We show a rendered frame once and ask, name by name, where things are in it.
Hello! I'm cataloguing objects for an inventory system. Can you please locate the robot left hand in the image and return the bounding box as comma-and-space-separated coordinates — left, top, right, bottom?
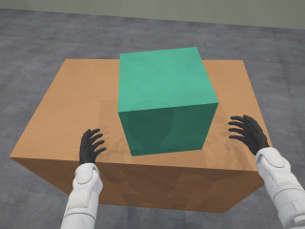
79, 128, 107, 165

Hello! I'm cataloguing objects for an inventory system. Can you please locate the carton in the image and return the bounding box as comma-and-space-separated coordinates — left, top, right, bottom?
117, 47, 219, 156

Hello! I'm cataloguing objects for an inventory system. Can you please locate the right robot forearm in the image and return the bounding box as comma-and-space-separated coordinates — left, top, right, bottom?
254, 147, 305, 229

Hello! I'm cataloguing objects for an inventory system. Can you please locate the robot right hand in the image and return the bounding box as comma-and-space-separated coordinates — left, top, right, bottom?
228, 114, 270, 156

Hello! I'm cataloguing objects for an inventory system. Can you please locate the pedestal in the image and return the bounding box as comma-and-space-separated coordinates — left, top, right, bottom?
9, 59, 273, 214

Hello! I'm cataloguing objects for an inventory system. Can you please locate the left robot forearm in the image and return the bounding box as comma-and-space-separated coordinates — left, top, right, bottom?
60, 162, 103, 229

